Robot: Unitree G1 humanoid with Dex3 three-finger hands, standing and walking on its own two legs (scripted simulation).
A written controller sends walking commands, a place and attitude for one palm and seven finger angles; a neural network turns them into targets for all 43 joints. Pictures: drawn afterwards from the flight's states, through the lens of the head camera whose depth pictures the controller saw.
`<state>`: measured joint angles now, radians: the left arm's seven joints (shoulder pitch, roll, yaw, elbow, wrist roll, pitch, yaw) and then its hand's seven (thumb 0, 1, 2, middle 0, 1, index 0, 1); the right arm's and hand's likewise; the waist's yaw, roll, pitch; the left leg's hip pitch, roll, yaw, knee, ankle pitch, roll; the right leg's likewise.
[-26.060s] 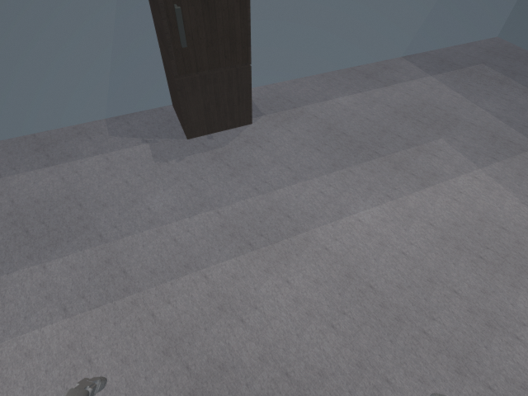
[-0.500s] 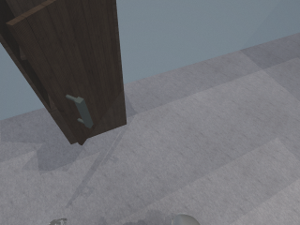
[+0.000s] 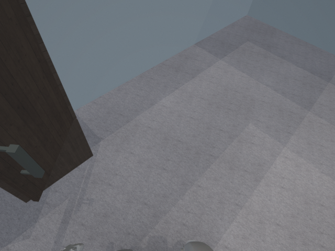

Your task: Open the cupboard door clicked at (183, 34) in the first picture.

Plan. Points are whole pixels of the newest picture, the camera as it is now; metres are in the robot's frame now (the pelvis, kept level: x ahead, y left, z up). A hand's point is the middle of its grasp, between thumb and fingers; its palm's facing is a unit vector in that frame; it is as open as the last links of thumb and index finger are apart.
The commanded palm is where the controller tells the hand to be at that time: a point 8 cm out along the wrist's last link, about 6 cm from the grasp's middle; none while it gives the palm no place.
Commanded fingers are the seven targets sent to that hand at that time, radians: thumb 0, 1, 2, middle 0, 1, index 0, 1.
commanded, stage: walk to a spot facing it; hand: left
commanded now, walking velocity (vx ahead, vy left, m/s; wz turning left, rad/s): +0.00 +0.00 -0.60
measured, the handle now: (20, 162) +0.33 +0.44 -0.10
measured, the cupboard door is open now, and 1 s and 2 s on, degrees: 41 41 41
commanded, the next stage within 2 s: turn to face it in 1.78 s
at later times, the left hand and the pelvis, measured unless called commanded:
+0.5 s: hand (116, 246) +0.15 +0.13 -0.15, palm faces -0.25 -0.94 -0.24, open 7.3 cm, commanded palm none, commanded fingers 0.00 0.90 0.90 -0.20 -0.30 -0.20 -0.30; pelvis +0.05 -0.05 +0.01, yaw -17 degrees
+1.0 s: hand (177, 152) +0.44 -0.02 -0.15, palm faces -0.62 -0.76 -0.21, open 7.4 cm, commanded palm none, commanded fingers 0.00 0.90 0.90 -0.20 -0.30 -0.20 -0.30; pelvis +0.21 -0.11 +0.01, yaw -36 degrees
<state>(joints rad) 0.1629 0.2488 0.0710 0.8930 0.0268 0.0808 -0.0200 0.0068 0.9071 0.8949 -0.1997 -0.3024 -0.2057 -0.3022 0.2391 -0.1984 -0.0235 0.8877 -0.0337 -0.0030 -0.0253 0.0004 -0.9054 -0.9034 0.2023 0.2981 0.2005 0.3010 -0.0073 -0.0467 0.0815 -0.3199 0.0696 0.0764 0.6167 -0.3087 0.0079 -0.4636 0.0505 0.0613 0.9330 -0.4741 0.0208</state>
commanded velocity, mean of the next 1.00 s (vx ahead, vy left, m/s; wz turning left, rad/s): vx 0.26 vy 0.00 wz -0.55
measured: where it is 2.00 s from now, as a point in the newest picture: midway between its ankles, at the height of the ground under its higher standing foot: (231, 193)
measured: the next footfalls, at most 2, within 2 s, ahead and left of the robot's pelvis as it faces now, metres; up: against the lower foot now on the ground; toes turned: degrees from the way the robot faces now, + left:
right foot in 0.28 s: +0.03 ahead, -0.15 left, +0.00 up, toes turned -15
left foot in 0.66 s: +0.24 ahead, +0.04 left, +0.00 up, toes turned -21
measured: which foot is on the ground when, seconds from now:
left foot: down 0.00-0.28, up 0.30-0.64, down 0.66-1.00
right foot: up 0.00-0.26, down 0.28-0.66, up 0.68-1.00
